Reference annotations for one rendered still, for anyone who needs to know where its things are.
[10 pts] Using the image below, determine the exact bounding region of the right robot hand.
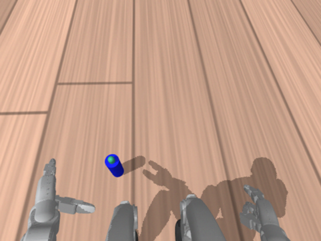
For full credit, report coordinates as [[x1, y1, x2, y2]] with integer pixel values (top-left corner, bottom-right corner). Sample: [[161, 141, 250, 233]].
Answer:
[[239, 185, 279, 233]]

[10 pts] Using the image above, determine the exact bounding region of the left robot hand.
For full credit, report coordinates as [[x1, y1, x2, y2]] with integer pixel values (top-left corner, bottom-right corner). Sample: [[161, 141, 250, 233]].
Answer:
[[35, 158, 95, 214]]

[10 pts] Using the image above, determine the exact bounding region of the bottle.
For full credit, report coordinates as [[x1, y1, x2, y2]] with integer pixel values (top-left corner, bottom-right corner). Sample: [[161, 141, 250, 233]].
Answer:
[[105, 154, 124, 177]]

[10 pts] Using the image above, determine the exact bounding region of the left robot arm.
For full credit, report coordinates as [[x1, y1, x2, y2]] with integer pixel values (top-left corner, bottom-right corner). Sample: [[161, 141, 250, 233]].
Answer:
[[20, 200, 60, 241]]

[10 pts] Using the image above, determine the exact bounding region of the right robot arm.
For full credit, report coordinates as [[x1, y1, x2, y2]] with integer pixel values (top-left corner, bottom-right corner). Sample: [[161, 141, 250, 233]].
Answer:
[[260, 224, 291, 241]]

